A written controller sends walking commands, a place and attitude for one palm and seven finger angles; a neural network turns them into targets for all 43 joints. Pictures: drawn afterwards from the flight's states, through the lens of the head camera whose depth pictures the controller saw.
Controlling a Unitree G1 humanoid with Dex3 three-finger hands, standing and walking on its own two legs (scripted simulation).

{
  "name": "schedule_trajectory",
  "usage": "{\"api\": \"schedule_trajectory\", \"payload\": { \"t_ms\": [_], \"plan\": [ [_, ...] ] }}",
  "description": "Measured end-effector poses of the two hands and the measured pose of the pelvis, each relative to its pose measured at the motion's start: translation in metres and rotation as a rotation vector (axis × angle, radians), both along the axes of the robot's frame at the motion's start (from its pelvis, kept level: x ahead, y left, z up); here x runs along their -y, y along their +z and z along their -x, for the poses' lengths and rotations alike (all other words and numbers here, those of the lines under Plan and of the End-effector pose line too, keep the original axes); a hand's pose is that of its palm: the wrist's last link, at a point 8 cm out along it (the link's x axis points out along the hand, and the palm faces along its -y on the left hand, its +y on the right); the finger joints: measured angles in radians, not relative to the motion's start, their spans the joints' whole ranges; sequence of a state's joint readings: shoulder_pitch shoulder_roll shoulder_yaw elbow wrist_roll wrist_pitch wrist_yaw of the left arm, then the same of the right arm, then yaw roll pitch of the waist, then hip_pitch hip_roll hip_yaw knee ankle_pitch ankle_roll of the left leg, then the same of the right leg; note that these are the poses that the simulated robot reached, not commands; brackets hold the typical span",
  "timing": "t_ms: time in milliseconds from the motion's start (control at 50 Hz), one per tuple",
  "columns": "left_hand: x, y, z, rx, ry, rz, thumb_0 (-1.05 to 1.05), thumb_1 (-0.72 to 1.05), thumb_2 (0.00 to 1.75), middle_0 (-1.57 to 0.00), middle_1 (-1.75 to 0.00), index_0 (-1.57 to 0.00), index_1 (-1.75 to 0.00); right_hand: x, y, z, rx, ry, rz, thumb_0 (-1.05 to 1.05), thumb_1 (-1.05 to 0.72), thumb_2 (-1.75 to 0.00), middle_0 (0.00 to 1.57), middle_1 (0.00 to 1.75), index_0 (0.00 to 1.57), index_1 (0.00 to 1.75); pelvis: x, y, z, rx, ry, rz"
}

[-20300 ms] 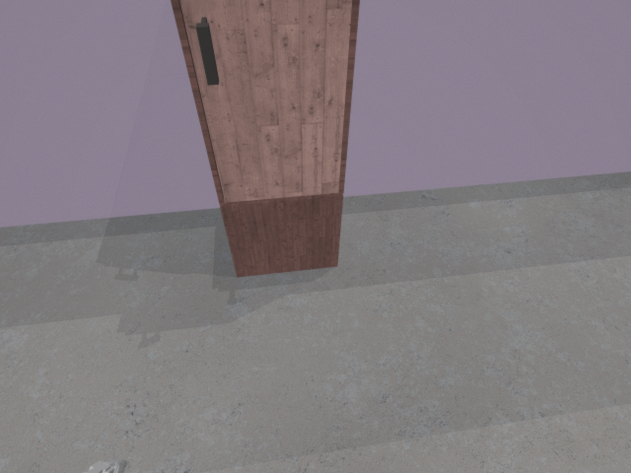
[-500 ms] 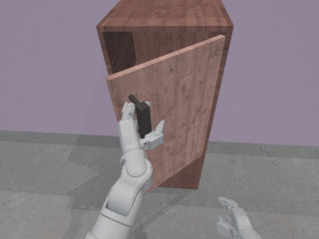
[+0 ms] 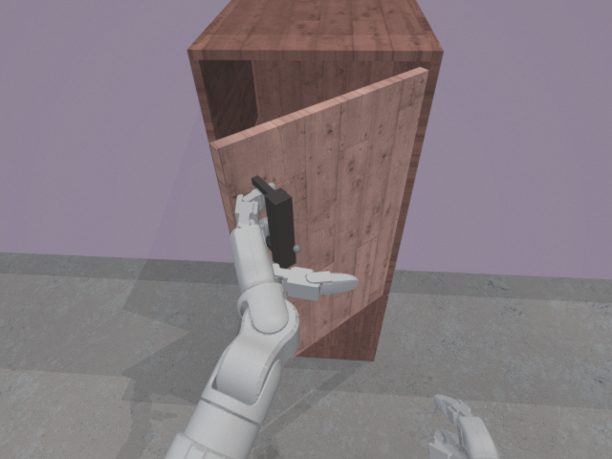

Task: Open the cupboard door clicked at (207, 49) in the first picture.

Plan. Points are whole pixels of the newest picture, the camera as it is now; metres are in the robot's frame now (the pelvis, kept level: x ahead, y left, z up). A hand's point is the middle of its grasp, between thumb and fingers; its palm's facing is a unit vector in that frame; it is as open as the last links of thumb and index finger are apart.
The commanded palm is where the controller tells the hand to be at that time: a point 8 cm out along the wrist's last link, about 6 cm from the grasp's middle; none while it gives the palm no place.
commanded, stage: open thumb and fingers to let go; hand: left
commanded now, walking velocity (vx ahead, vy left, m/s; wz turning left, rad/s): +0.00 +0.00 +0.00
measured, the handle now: (272, 222) +0.39 +0.08 +0.14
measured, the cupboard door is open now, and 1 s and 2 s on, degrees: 41 45 45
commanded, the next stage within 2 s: slide the hand sideways off the handle in 0.04 s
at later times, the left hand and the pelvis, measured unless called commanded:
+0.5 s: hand (301, 280) +0.29 +0.03 +0.14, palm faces -0.09 -1.00 +0.01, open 16.5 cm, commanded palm +0.26 +0.08 +0.14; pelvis -0.01 +0.01 +0.00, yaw -1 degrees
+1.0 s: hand (252, 301) +0.25 +0.08 +0.14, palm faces -0.06 -1.00 +0.00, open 16.2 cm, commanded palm +0.22 +0.14 +0.14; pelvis +0.01 +0.00 +0.00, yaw -2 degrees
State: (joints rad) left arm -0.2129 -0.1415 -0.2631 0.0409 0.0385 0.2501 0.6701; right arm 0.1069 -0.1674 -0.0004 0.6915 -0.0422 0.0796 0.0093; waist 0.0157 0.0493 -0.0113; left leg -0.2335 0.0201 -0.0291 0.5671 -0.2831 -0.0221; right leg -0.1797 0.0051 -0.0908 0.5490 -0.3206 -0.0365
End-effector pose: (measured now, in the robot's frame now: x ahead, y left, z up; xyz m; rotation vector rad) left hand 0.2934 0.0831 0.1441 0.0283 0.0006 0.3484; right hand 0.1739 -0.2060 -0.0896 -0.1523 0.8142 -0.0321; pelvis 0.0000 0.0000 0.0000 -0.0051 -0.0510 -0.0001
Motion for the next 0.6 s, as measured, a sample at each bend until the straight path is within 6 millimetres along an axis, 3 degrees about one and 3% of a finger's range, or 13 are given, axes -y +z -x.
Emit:
{"api": "schedule_trajectory", "payload": {
  "t_ms": [180,280,360,600],
  "plan": [
    [0.007,0.000,0.003,-0.001,-0.057,-0.014,-0.01,-0.50,0.30,-0.20,-0.44,-0.18,-0.43,-0.017,0.004,-0.007,0.016,0.033,-0.026,0.01,-0.91,-0.90,0.20,0.30,0.20,0.30,-0.003,0.000,0.004,0.004,0.000,-0.003],
    [-0.007,-0.006,0.010,0.045,-0.342,-0.048,-0.01,-0.49,0.30,-0.16,-0.36,-0.08,-0.34,-0.016,0.006,0.003,0.016,0.023,-0.014,0.01,-0.90,-0.90,0.20,0.30,0.20,0.30,-0.003,0.000,0.006,0.012,0.003,-0.012],
    [-0.010,-0.006,0.016,0.050,-0.472,-0.024,-0.01,-0.50,0.30,-0.15,-0.33,-0.07,-0.31,-0.012,0.006,0.011,0.048,-0.001,-0.014,0.01,-0.90,-0.90,0.20,0.30,0.20,0.30,-0.006,0.000,0.009,0.024,0.001,-0.008],
    [-0.002,-0.006,0.027,0.053,-0.449,0.013,-0.01,-0.50,0.30,-0.13,-0.30,-0.13,-0.29,-0.006,0.014,0.022,0.076,-0.029,-0.011,0.01,-0.90,-0.90,0.20,0.30,0.20,0.30,-0.006,0.002,0.012,0.028,-0.031,-0.008]
  ]
}}
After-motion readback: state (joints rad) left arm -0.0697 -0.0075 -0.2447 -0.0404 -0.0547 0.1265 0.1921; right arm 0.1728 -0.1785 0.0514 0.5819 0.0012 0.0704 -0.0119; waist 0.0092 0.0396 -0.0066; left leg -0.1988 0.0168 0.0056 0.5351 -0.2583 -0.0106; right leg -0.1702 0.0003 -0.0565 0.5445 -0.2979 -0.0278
